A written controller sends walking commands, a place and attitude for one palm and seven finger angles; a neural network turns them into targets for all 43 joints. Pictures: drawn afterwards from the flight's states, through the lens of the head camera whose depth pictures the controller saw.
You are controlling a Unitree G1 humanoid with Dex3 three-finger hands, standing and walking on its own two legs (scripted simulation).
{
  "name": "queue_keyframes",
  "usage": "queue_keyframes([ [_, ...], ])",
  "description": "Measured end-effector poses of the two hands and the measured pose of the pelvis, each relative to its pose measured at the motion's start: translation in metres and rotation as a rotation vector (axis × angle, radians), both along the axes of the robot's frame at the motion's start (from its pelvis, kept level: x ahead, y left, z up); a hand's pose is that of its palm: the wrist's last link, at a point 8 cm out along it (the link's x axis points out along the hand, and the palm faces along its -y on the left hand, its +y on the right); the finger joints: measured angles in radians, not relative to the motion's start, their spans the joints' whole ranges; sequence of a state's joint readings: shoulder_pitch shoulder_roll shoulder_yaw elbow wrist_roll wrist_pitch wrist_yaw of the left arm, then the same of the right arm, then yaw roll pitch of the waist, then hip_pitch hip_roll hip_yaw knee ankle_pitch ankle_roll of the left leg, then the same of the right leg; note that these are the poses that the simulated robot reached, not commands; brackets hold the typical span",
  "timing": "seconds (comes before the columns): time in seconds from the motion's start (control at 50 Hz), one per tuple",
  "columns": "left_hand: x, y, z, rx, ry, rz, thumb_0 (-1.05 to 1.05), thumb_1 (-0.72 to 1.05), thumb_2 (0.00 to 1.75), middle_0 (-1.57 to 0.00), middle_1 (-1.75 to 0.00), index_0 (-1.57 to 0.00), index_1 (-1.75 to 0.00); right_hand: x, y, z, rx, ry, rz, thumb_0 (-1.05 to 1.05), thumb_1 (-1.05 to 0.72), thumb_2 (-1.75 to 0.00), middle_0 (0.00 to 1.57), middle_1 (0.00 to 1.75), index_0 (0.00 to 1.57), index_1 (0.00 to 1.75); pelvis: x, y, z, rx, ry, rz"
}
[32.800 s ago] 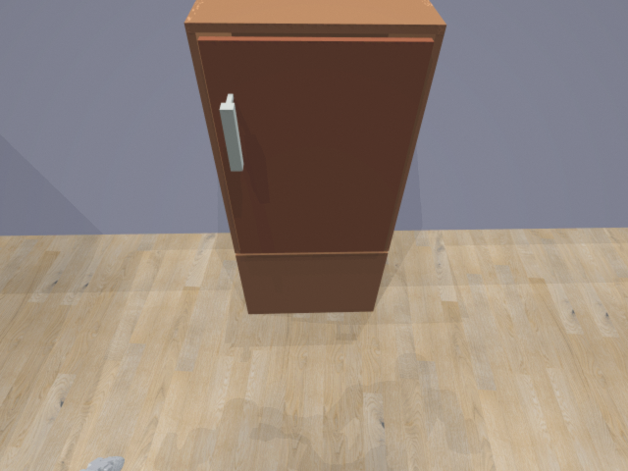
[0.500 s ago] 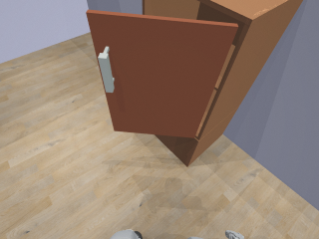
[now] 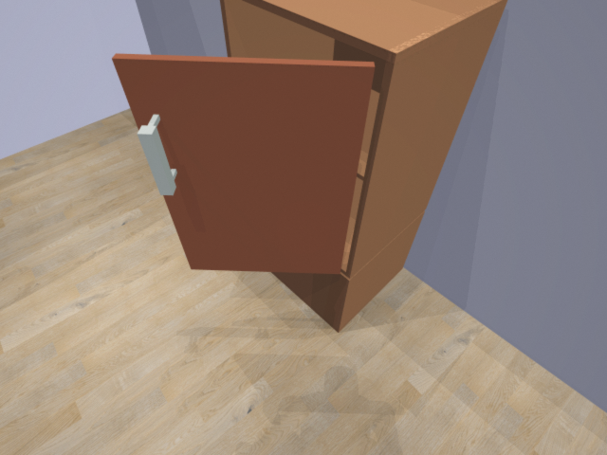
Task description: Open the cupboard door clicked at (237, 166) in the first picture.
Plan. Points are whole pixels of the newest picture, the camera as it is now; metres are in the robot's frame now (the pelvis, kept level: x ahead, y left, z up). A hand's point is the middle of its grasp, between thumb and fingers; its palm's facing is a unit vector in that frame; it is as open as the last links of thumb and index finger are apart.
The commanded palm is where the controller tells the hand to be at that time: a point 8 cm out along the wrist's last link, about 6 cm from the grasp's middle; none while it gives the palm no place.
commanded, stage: come to a stop and stand still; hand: left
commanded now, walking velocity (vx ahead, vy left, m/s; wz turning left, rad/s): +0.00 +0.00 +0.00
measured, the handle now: (161, 155) +0.60 +0.30 +0.04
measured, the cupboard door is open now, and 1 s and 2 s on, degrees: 44 44 44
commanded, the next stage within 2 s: look again from close up in 0.22 s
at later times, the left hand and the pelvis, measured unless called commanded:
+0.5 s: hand out of the picture -0.01 +0.17 -0.18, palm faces +0.02 -0.99 -0.15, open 7.4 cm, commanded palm none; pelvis +0.01 +0.02 +0.00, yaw -1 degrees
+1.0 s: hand out of the picture +0.00 +0.22 -0.18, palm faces -0.01 -0.98 -0.20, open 7.4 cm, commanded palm none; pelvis +0.00 +0.04 +0.00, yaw -2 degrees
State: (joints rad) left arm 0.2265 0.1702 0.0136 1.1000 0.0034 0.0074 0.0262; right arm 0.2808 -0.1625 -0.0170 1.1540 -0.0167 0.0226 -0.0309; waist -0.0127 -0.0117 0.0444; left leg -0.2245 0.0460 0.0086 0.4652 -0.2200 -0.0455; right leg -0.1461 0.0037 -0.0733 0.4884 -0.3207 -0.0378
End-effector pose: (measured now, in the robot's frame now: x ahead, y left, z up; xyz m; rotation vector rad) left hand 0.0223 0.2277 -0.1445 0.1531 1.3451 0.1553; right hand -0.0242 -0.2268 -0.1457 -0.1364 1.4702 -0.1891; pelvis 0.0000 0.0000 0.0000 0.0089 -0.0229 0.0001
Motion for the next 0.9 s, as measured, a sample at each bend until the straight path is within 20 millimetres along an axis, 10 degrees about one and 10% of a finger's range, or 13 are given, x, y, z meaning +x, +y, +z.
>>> queue_keyframes([
  [0.38,-0.038,-0.026,-0.001,-0.044,0.072,0.027,0.01,0.92,0.89,-0.20,-0.30,-0.20,-0.30,0.012,0.019,-0.002,0.042,-0.016,0.017,0.01,-0.92,-0.90,0.20,0.30,0.20,0.30,0.005,0.002,0.002,-0.022,0.009,-0.012],
  [0.6,-0.023,0.014,-0.007,-0.023,0.015,0.002,0.01,0.91,0.89,-0.20,-0.30,-0.20,-0.30,0.039,0.031,0.000,-0.005,-0.156,0.037,0.01,-0.94,-0.90,0.20,0.30,0.20,0.30,0.004,0.031,-0.005,-0.017,-0.012,-0.018],
  [0.9,-0.017,0.048,0.002,0.016,0.021,-0.030,0.01,0.91,0.90,-0.20,-0.30,-0.20,-0.30,0.028,0.045,0.004,0.012,-0.115,0.050,0.01,-0.92,-0.90,0.20,0.30,0.20,0.30,0.001,0.043,0.001,-0.003,0.012,-0.024],
])
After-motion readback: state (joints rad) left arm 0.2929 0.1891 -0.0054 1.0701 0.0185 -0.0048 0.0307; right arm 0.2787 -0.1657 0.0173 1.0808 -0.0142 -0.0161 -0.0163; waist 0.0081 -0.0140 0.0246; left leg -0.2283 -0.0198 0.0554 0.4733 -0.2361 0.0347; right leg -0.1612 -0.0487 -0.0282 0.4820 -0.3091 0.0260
